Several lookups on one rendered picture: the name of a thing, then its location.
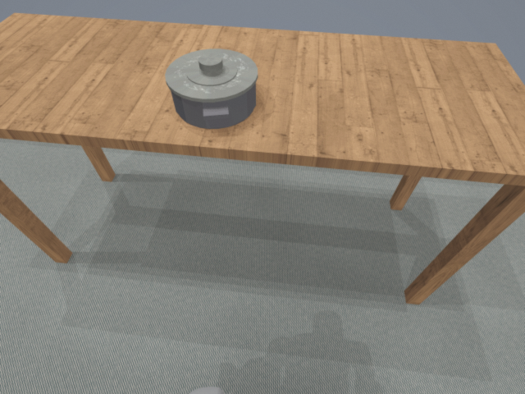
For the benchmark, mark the pot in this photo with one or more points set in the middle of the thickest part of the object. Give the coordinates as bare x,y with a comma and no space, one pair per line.
216,115

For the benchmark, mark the lid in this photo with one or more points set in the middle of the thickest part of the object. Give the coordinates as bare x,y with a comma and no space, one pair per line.
185,79

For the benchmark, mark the table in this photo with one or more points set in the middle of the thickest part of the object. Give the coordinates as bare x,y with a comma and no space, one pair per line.
413,107

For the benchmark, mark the knob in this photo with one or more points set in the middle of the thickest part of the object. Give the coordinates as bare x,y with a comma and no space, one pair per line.
210,62

